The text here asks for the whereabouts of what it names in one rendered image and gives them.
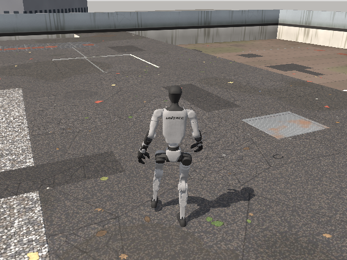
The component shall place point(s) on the left robot upper arm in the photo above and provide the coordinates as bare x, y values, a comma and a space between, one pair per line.
154, 123

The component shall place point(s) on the robot left foot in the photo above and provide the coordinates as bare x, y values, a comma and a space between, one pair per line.
154, 203

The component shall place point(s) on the robot left shin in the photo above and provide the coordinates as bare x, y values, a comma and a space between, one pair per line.
156, 185

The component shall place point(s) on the robot left hand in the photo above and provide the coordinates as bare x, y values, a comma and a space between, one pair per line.
140, 156

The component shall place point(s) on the left robot forearm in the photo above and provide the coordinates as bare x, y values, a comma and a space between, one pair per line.
145, 143

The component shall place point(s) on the right robot forearm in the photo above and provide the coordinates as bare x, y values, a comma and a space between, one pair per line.
199, 140

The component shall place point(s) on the robot right hand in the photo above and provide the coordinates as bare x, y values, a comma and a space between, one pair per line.
199, 148

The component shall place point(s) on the right robot upper arm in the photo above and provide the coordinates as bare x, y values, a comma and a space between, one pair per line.
194, 123

